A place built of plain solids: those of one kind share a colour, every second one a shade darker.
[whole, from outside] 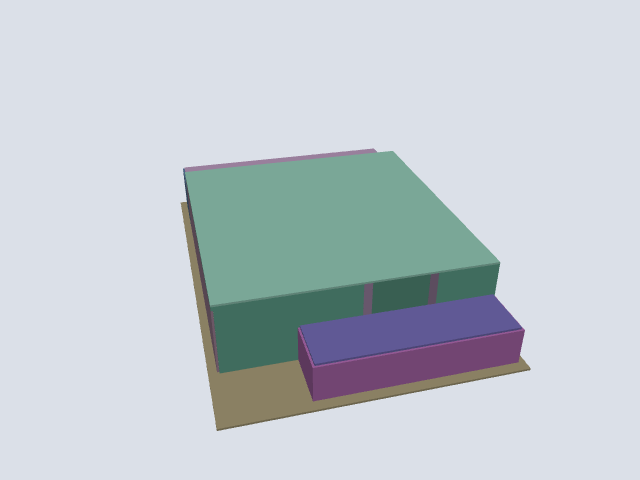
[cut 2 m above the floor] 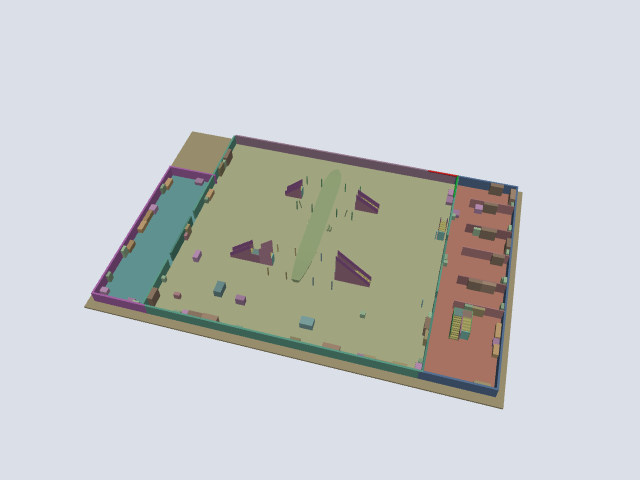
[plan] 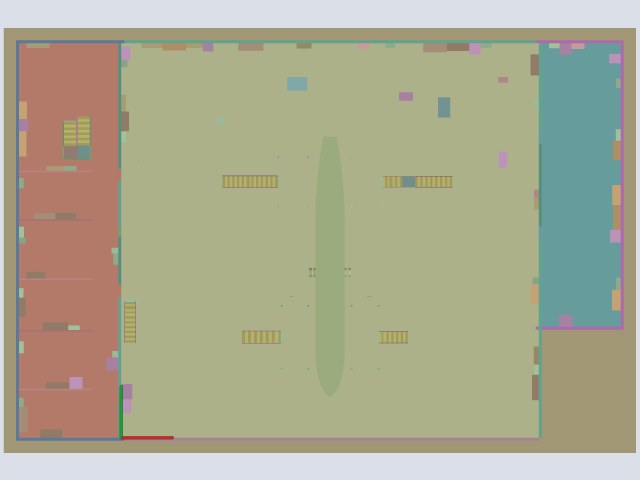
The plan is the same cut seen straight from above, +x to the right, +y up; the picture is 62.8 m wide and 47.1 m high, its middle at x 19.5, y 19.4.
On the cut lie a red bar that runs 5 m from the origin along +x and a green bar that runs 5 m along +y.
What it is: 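A hangar bay with a two-storey annex on one side and a workshop on the other, with a twin turboprop airliner in dock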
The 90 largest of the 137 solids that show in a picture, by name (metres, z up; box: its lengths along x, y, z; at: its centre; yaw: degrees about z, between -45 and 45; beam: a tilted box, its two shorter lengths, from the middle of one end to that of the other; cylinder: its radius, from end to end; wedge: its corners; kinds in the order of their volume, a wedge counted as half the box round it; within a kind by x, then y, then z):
{
 "floor_site_1": {"box": [62.05, 41.7, 0.3], "at": [19.48, 19.35, -0.45]},
 "roof_bay_1": {"box": [41.56, 39.3, 0.3], "at": [20.48, 19.35, 10.86]},
 "floor_bay_1": {"box": [40.96, 38.7, 0.3], "at": [20.48, 19.35, -0.15]},
 "wall_bay_1": {"box": [0.3, 13.8, 10.71], "at": [-0.15, 6.9, 5.36]},
 "wall_bay_2": {"box": [0.3, 4.72, 10.71], "at": [-0.15, 17.36, 5.36]},
 "wall_bay_3": {"box": [0.3, 4.29, 10.71], "at": [-0.15, 23.06, 5.36]},
 "wall_bay_4": {"box": [0.3, 12.3, 10.71], "at": [-0.15, 32.55, 5.36]},
 "wall_bay_5": {"box": [41.56, 0.3, 0.6], "at": [20.48, -0.15, 10.41]},
 "wall_bay_6": {"box": [41.56, 0.3, 10.71], "at": [20.48, 38.85, 5.36]},
 "wall_bay_7": {"box": [0.3, 19.55, 10.71], "at": [41.11, 9.78, 5.36]},
 "wall_bay_8": {"box": [0.3, 8.08, 10.71], "at": [41.11, 24.79, 5.36]},
 "wall_bay_9": {"box": [0.3, 8.67, 10.71], "at": [41.11, 34.36, 5.36]},
 "wall_annex_1": {"box": [0.3, 38.7, 7.48], "at": [-10.19, 19.35, 3.74]},
 "wall_annex_2": {"box": [10.64, 0.3, 7.48], "at": [-5.02, -0.15, 3.74]},
 "wall_annex_3": {"box": [10.64, 0.3, 7.48], "at": [-5.02, 38.85, 3.74]},
 "door_bay_1": {"box": [40.96, 0.3, 10.11], "at": [20.48, -0.15, 5.05]},
 "floor_annex_ground_1": {"box": [10.04, 38.7, 0.3], "at": [-5.02, 19.35, -0.15]},
 "roof_annex_1": {"box": [10.04, 38.7, 0.3], "at": [-5.02, 19.35, 7.63]},
 "wall_shop_1": {"box": [8.65, 0.3, 5.43], "at": [44.98, 10.73, 2.71]},
 "wall_shop_2": {"box": [8.65, 0.3, 5.43], "at": [44.98, 38.85, 2.71]},
 "wall_shop_3": {"box": [0.3, 27.82, 5.43], "at": [49.16, 24.79, 2.71]},
 "floor_shop_ground_1": {"box": [8.05, 27.82, 0.3], "at": [44.98, 24.79, -0.15]},
 "roof_shop_1": {"box": [8.05, 27.82, 0.3], "at": [44.98, 24.79, 5.58]},
 "rack_1": {"box": [0.66, 1.86, 2.55], "at": [-9.71, 12.81, 1.27]},
 "rack_2": {"box": [0.86, 2.47, 2.2], "at": [-9.61, 1.78, 1.1]},
 "rack_3": {"box": [1.85, 0.68, 2.44], "at": [-8.4, 15.95, 1.22]},
 "rack_4": {"box": [2.07, 0.63, 2.01], "at": [-7.5, 21.75, 1.0]},
 "rack_5": {"box": [2.19, 0.83, 2.16], "at": [-6.86, 0.41, 1.08]},
 "rack_6": {"box": [2.49, 0.76, 2.43], "at": [-6.45, 10.95, 1.22]},
 "rack_7": {"box": [2.31, 0.63, 2.27], "at": [-6.23, 5.12, 1.14]},
 "rack_8": {"box": [2.03, 0.64, 2.31], "at": [-5.45, 21.75, 1.16]},
 "rack_9": {"box": [0.75, 1.95, 2.14], "at": [0.37, 31.04, 1.07]},
 "rack_10": {"box": [2.5, 0.73, 2.01], "at": [12.72, 38.34, 1.0]},
 "rack_11": {"box": [2.32, 0.87, 2.23], "at": [30.8, 38.27, 1.11]},
 "rack_12": {"box": [2.19, 0.75, 2.22], "at": [33.05, 38.33, 1.11]},
 "rack_13": {"box": [0.81, 2.09, 2.22], "at": [40.56, 36.59, 1.11]},
 "rack_14": {"box": [0.66, 2.5, 2.07], "at": [40.63, 4.92, 1.03]},
 "aircraft_1": {"wedge": [[19.03, 8.68, 2.5], [19.03, 14.99, 2.5], [19.17, 8.68, 1.87], [19.17, 14.99, 1.87], [19.58, 8.68, 1.37], [19.58, 14.99, 1.37], [20.16, 8.68, 1.09], [20.16, 14.99, 1.09], [20.8, 8.68, 1.09], [20.8, 14.99, 1.09], [21.38, 8.68, 1.37], [21.38, 14.99, 1.37], [21.79, 8.68, 1.87], [21.79, 14.99, 1.87], [21.93, 8.68, 2.5], [21.93, 14.99, 2.5]]},
 "aircraft_2": {"wedge": [[19.03, 8.68, 2.5], [19.07, 7.58, 2.49], [19.17, 8.68, 1.87], [19.21, 7.58, 1.88], [19.58, 8.68, 1.37], [19.6, 7.58, 1.39], [20.16, 8.68, 1.09], [20.17, 7.58, 1.11], [20.79, 7.58, 1.11], [20.8, 8.68, 1.09], [21.36, 7.58, 1.39], [21.38, 8.68, 1.37], [21.75, 7.58, 1.88], [21.79, 8.68, 1.87], [21.89, 7.58, 2.49], [21.93, 8.68, 2.5]]},
 "aircraft_3": {"wedge": [[19.03, 14.99, 2.5], [19.03, 21.04, 2.5], [19.17, 14.99, 1.87], [19.17, 21.04, 1.87], [19.58, 14.99, 1.37], [19.58, 21.04, 1.37], [20.16, 14.99, 1.09], [20.16, 21.04, 1.09], [20.8, 14.99, 1.09], [20.8, 21.04, 1.09], [21.38, 14.99, 1.37], [21.38, 21.04, 1.37], [21.79, 14.99, 1.87], [21.79, 21.04, 1.87], [21.93, 14.99, 2.5], [21.93, 21.04, 2.5]]},
 "aircraft_4": {"wedge": [[19.03, 21.04, 2.5], [19.07, 23.23, 2.54], [19.17, 21.04, 1.87], [19.21, 23.23, 1.93], [19.58, 21.04, 1.37], [19.6, 23.23, 1.44], [20.16, 21.04, 1.09], [20.17, 23.23, 1.17], [20.79, 23.23, 1.17], [20.8, 21.04, 1.09], [21.36, 23.23, 1.44], [21.38, 21.04, 1.37], [21.75, 23.23, 1.93], [21.79, 21.04, 1.87], [21.89, 23.23, 2.54], [21.93, 21.04, 2.5]]},
 "aircraft_5": {"wedge": [[19.07, 7.58, 2.49], [19.2, 6.48, 2.46], [19.21, 7.58, 1.88], [19.33, 6.48, 1.9], [19.6, 7.58, 1.39], [19.68, 6.48, 1.46], [20.17, 7.58, 1.11], [20.2, 6.48, 1.21], [20.76, 6.48, 1.21], [20.79, 7.58, 1.11], [21.28, 6.48, 1.46], [21.36, 7.58, 1.39], [21.63, 6.48, 1.9], [21.75, 7.58, 1.88], [21.76, 6.48, 2.46], [21.89, 7.58, 2.49]]},
 "aircraft_6": {"wedge": [[19.07, 23.23, 2.54], [19.21, 23.23, 1.93], [19.23, 25.43, 2.69], [19.36, 25.43, 2.15], [19.6, 23.23, 1.44], [19.7, 25.43, 1.71], [20.17, 23.23, 1.17], [20.2, 25.43, 1.47], [20.76, 25.43, 1.47], [20.79, 23.23, 1.17], [21.26, 25.43, 1.71], [21.36, 23.23, 1.44], [21.6, 25.43, 2.15], [21.73, 25.43, 2.69], [21.75, 23.23, 1.93], [21.89, 23.23, 2.54]]},
 "aircraft_7": {"wedge": [[19.2, 6.48, 2.46], [19.33, 6.48, 1.9], [19.44, 5.52, 2.41], [19.54, 5.52, 1.96], [19.68, 6.48, 1.46], [19.83, 5.52, 1.6], [20.2, 6.48, 1.21], [20.25, 5.52, 1.4], [20.71, 5.52, 1.4], [20.76, 6.48, 1.21], [21.13, 5.52, 1.6], [21.28, 6.48, 1.46], [21.42, 5.52, 1.96], [21.52, 5.52, 2.41], [21.63, 6.48, 1.9], [21.76, 6.48, 2.46]]},
 "aircraft_8": {"wedge": [[19.23, 25.43, 2.69], [19.36, 25.43, 2.15], [19.49, 27.63, 2.94], [19.59, 27.63, 2.51], [19.7, 25.43, 1.71], [19.87, 27.63, 2.16], [20.2, 25.43, 1.47], [20.26, 27.63, 1.97], [20.7, 27.63, 1.97], [20.76, 25.43, 1.47], [21.09, 27.63, 2.16], [21.26, 25.43, 1.71], [21.37, 27.63, 2.51], [21.47, 27.63, 2.94], [21.6, 25.43, 2.15], [21.73, 25.43, 2.69]]},
 "aircraft_9": {"wedge": [[19.49, 27.63, 2.94], [19.59, 27.63, 2.51], [19.83, 29.55, 3.23], [19.87, 27.63, 2.16], [19.89, 29.55, 2.94], [20.07, 29.55, 2.71], [20.26, 27.63, 1.97], [20.33, 29.55, 2.59], [20.63, 29.55, 2.59], [20.7, 27.63, 1.97], [20.89, 29.55, 2.71], [21.07, 29.55, 2.94], [21.09, 27.63, 2.16], [21.13, 29.55, 3.23], [21.37, 27.63, 2.51], [21.47, 27.63, 2.94]]},
 "wall_part_annex_ground_1": {"box": [7.22, 0.15, 3.44], "at": [-6.43, 4.73, 1.72]},
 "wall_part_annex_ground_2": {"box": [7.22, 0.15, 3.44], "at": [-6.43, 10.5, 1.72]},
 "wall_part_annex_ground_3": {"box": [7.22, 0.15, 3.44], "at": [-6.43, 15.54, 1.72]},
 "wall_part_annex_ground_4": {"box": [7.22, 0.15, 3.44], "at": [-6.43, 21.36, 1.72]},
 "wall_part_annex_ground_5": {"box": [7.22, 0.15, 3.44], "at": [-6.43, 26.12, 1.72]},
 "crate_1": {"box": [1.26, 1.15, 1.07], "at": [-4.45, 5.38, 0.54]},
 "crate_2": {"box": [1.18, 1.26, 0.69], "at": [-0.89, 7.25, 0.34]},
 "crate_3": {"box": [0.9, 1.33, 0.84], "at": [0.45, 37.7, 0.42]},
 "crate_4": {"box": [1.01, 1.34, 1.02], "at": [0.5, 3.09, 0.51]},
 "crate_5": {"box": [1.09, 1.51, 0.68], "at": [0.54, 4.52, 0.34]},
 "crate_6": {"box": [1.38, 0.85, 1.3], "at": [27.93, 33.48, 0.65]},
 "crate_7": {"box": [1.13, 1.11, 1.24], "at": [34.71, 38.15, 0.62]},
 "crate_8": {"box": [0.83, 1.56, 1.16], "at": [37.46, 27.3, 0.58]},
 "crate_9": {"box": [1.19, 1.12, 0.99], "at": [43.58, 38.14, 0.49]},
 "crate_10": {"box": [1.34, 1.16, 0.64], "at": [43.61, 11.46, 0.32]},
 "crate_11": {"box": [1.06, 1.27, 1.01], "at": [48.48, 19.78, 0.51]},
 "lockers_1": {"box": [2.24, 0.47, 1.89], "at": [-8.17, 38.47, 0.94]},
 "lockers_2": {"box": [1.8, 0.45, 1.8], "at": [-6.46, 26.42, 0.9]},
 "lockers_3": {"box": [0.46, 1.65, 1.82], "at": [0.23, 32.84, 0.91]},
 "lockers_4": {"box": [2.06, 0.47, 1.83], "at": [3.01, 38.47, 0.92]},
 "lockers_5": {"box": [1.63, 0.45, 1.87], "at": [7.18, 38.48, 0.94]},
 "lockers_6": {"box": [1.48, 0.5, 1.87], "at": [17.94, 38.45, 0.94]},
 "lockers_7": {"box": [0.48, 1.77, 1.94], "at": [40.72, 8.07, 0.97]},
 "lockers_8": {"box": [0.46, 1.18, 1.94], "at": [40.73, 22.97, 0.97]},
 "bench_1": {"box": [0.75, 2.49, 0.91], "at": [-9.67, 28.84, 0.46]},
 "bench_2": {"box": [0.8, 1.71, 0.93], "at": [-9.64, 32.14, 0.47]},
 "bench_3": {"box": [2.33, 0.7, 0.9], "at": [5.2, 38.35, 0.45]},
 "bench_4": {"box": [0.81, 1.96, 0.93], "at": [40.56, 14.07, 0.47]},
 "bench_5": {"box": [0.85, 2.05, 0.89], "at": [48.59, 13.51, 0.45]},
 "bench_6": {"box": [0.83, 1.98, 0.89], "at": [48.6, 23.82, 0.45]},
 "bench_7": {"box": [0.79, 1.9, 0.89], "at": [48.62, 28.19, 0.45]},
 "bench_8": {"box": [0.75, 2.41, 0.91], "at": [48.64, 21.62, 0.46]},
 "floor_l1a_1": {"box": [1.18, 1.27, 2.09], "at": [-3.69, 28.03, 0.99]},
 "floor_l1a_2": {"box": [1.29, 1.03, 3.25], "at": [28.21, 25.12, 1.57]},
 "cart_1": {"box": [1.96, 1.36, 1.17], "at": [17.27, 34.72, 0.58]},
 "cart_2": {"box": [1.2, 1.99, 1.3], "at": [31.68, 32.42, 0.65]},
 "wall_bay_lintel_1": {"box": [0.3, 1.2, 8.51], "at": [41.11, 20.15, 6.46]},
 "wall_bay_lintel_2": {"box": [0.3, 1.2, 8.51], "at": [41.11, 29.43, 6.46]},
 "floor_1": {"box": [1.33, 1.25, 2.09], "at": [-4.94, 28.02, 0.99]},
 "cabinet_1": {"box": [0.5, 1.09, 1.76], "at": [-9.79, 20.15, 0.88]},
 "cabinet_2": {"box": [1.16, 0.47, 1.89], "at": [-4.98, 26.43, 0.94]},
 "cabinet_3": {"box": [0.49, 1.13, 1.72], "at": [48.77, 29.71, 0.86]},
 "wall_1": {"box": [0.15, 2.9, 4.8], "at": [-4.35, 30.09, 2.35]},
 "step_1": {"box": [1.18, 0.34, 3.62], "at": [-5.02, 30.87, 1.76]}
}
